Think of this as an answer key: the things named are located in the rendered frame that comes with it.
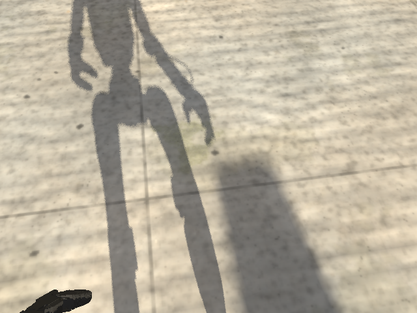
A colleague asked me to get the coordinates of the left robot hand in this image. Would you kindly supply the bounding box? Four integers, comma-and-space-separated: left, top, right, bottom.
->
20, 290, 92, 313

